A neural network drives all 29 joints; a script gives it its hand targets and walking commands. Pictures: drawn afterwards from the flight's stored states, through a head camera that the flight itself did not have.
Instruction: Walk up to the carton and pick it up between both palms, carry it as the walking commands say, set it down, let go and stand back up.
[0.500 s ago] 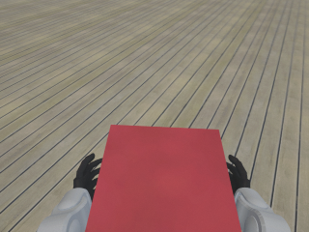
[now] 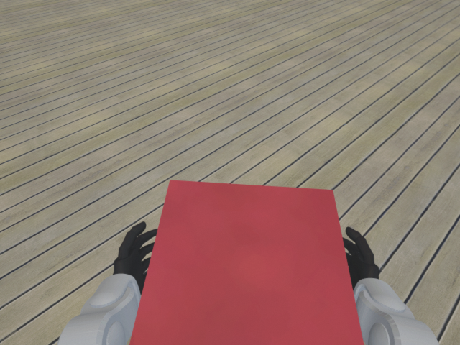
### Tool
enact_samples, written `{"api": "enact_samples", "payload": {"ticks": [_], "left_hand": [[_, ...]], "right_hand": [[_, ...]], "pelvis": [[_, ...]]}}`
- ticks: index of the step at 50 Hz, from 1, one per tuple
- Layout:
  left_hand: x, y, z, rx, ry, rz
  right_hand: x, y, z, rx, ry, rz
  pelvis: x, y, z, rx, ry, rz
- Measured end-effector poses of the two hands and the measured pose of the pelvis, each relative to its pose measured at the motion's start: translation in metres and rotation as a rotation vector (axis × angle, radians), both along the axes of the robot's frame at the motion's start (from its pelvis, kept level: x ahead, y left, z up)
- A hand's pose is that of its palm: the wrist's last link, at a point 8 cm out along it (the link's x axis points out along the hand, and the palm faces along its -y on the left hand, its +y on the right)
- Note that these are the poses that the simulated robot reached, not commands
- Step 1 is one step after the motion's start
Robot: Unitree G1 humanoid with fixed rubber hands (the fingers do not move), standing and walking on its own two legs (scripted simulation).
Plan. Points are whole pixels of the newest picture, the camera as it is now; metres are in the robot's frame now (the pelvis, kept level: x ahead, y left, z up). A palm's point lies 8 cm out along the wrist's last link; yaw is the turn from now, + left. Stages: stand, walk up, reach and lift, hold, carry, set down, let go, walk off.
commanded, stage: carry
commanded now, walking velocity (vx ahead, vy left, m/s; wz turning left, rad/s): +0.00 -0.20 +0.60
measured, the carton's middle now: (243, 288) +0.24 -0.01 +0.02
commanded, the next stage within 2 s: none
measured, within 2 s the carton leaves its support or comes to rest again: neither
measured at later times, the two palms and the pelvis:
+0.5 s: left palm out of the picture +0.14 +0.14 +0.08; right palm (351, 265) +0.25 -0.17 +0.08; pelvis -0.01 -0.08 +0.01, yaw +19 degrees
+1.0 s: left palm out of the picture +0.08 +0.07 +0.07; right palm (360, 251) +0.27 -0.19 +0.08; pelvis -0.01 -0.19 +0.00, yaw +33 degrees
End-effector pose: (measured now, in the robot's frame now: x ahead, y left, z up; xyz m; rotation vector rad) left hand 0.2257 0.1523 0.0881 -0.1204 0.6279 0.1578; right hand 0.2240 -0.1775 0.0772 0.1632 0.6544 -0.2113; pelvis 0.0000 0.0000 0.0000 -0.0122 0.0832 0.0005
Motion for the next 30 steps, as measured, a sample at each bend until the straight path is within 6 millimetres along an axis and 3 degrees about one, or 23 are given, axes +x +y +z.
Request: {"api": "enact_samples", "payload": {"ticks": [9,14,17,23,30], "left_hand": [[-0.035,-0.001,0.003,-0.015,0.001,0.16],[-0.052,0.01,-0.014,-0.048,-0.018,0.242],[-0.063,0.012,-0.023,-0.065,0.028,0.282],[-0.081,-0.003,-0.017,-0.082,0.05,0.34],[-0.082,-0.04,-0.001,-0.04,-0.013,0.395]], "right_hand": [[0.017,0.003,0.006,0.011,0.001,0.14],[0.027,0.019,0.003,-0.03,-0.017,0.227],[0.026,0.024,-0.005,-0.047,0.03,0.266],[0.022,0.013,-0.002,-0.039,0.054,0.306],[0.04,-0.017,0.007,-0.006,-0.009,0.368]], "pelvis": [[-0.005,-0.034,0.003,0.035,-0.011,0.12],[-0.007,-0.043,-0.011,0.013,-0.009,0.199],[-0.011,-0.05,-0.008,0.023,-0.011,0.236],[-0.015,-0.072,0.004,0.002,-0.012,0.305],[-0.008,-0.118,0.003,-0.014,0.003,0.378]]}}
